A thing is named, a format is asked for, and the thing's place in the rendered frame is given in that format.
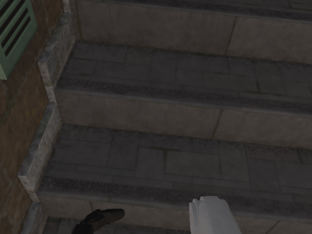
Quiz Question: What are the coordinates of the right robot thigh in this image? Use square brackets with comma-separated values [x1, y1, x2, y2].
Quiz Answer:
[189, 196, 242, 234]

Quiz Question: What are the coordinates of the robot left hand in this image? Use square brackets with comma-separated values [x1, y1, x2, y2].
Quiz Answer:
[71, 209, 125, 234]

